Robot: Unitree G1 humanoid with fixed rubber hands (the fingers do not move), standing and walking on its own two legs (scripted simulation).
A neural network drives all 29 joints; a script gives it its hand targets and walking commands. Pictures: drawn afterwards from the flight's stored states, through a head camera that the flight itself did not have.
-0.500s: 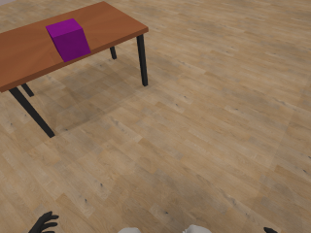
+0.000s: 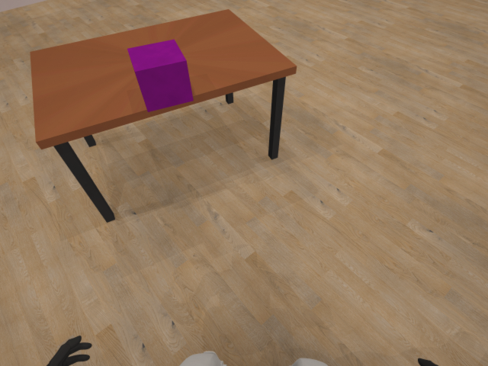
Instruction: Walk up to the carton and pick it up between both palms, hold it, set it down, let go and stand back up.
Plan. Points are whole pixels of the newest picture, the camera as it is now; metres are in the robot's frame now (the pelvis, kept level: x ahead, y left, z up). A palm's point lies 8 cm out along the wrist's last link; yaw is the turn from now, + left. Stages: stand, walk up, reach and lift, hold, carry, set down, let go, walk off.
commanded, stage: walk up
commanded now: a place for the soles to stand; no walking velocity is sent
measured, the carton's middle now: (161, 75) +1.06 +0.30 -0.10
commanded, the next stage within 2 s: none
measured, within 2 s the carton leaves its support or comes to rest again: neither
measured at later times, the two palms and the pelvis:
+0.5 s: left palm (60, 325) +0.19 +0.30 -0.02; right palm (419, 281) +0.28 -0.33 -0.09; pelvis +0.16 -0.04 +0.03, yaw +8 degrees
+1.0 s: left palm (75, 277) +0.29 +0.34 -0.08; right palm (364, 207) +0.46 -0.27 -0.10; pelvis +0.30 +0.01 +0.00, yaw +16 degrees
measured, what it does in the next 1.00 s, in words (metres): walks ahead, turning left: right foot, then left foot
